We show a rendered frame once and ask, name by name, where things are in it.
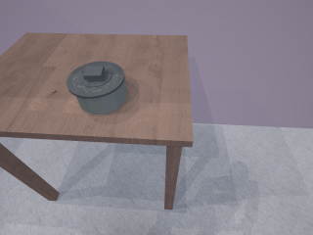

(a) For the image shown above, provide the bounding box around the table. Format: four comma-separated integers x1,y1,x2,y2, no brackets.
0,32,194,210

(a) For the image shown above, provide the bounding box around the knob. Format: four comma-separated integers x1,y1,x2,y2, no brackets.
83,65,105,80

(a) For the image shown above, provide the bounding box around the pot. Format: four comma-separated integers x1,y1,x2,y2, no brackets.
76,79,127,115

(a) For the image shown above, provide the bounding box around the lid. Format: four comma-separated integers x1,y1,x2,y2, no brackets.
67,61,125,99

